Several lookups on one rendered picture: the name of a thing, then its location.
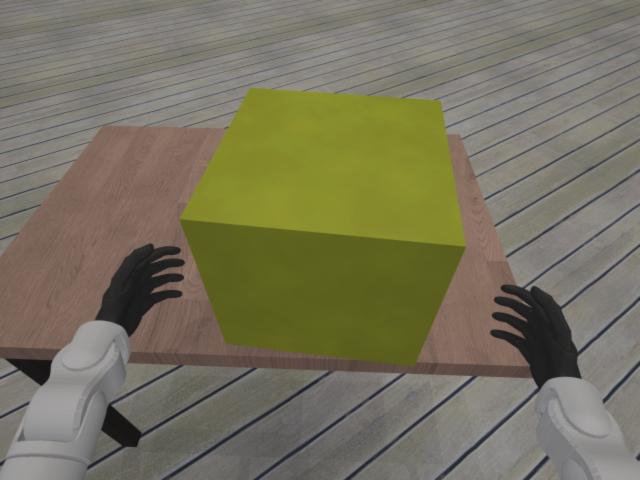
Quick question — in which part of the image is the robot right forearm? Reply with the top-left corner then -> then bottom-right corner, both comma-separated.
535,377 -> 640,480

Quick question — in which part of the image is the carton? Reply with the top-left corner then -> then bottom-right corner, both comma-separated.
179,88 -> 466,366

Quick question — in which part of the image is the table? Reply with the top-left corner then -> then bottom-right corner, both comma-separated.
0,125 -> 533,447

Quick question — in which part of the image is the robot left forearm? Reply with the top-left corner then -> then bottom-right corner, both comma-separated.
0,320 -> 131,480

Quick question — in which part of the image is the robot left hand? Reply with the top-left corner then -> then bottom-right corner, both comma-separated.
95,243 -> 185,337

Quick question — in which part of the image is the robot right hand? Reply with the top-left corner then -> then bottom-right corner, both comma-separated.
490,285 -> 582,389

